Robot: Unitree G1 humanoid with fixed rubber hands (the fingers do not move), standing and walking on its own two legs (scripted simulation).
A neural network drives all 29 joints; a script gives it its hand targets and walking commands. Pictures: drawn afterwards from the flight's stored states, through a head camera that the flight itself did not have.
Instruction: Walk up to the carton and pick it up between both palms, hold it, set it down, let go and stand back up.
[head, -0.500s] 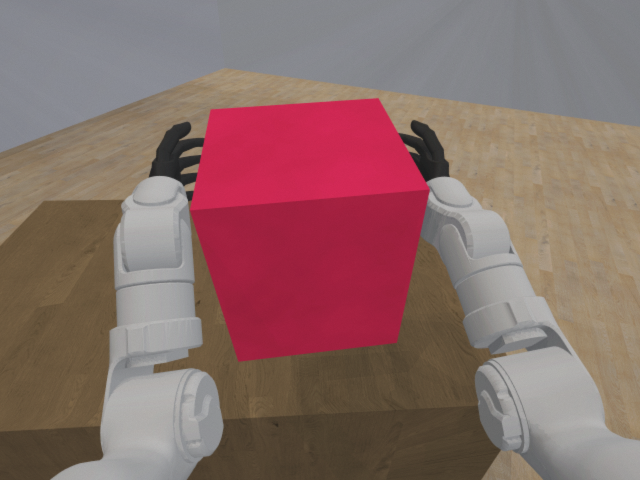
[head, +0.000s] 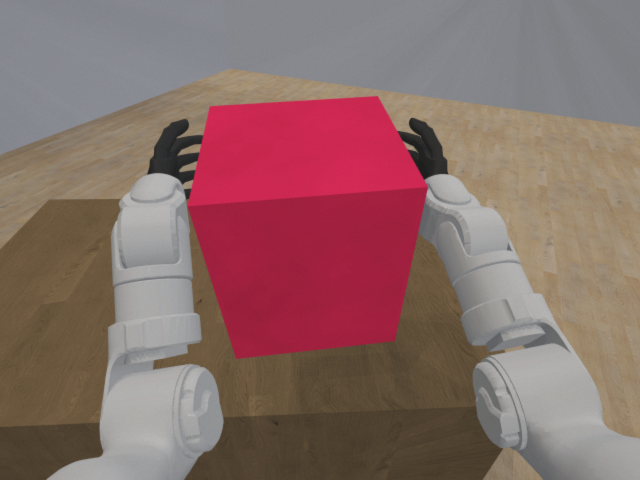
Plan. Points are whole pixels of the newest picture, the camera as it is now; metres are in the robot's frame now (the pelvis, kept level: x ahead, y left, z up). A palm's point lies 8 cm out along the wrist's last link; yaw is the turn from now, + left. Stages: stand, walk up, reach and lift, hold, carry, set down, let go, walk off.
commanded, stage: hold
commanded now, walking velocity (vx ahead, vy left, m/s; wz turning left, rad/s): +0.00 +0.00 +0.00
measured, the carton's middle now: (306, 228) +0.37 +0.01 +0.19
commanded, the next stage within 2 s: none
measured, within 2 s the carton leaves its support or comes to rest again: neither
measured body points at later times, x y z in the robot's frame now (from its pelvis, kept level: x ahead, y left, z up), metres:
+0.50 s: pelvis +0.00 +0.00 +0.00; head -0.08 +0.03 +0.44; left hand +0.38 +0.16 +0.26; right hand +0.38 -0.14 +0.25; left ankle +0.05 +0.12 -0.75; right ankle +0.00 -0.11 -0.75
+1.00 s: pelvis +0.00 +0.00 +0.00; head -0.07 +0.03 +0.44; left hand +0.38 +0.17 +0.26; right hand +0.38 -0.14 +0.25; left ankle +0.05 +0.12 -0.75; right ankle +0.00 -0.11 -0.75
